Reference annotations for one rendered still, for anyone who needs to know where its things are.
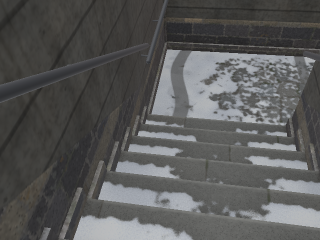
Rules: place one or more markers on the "stairs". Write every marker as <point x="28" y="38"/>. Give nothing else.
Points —
<point x="186" y="178"/>

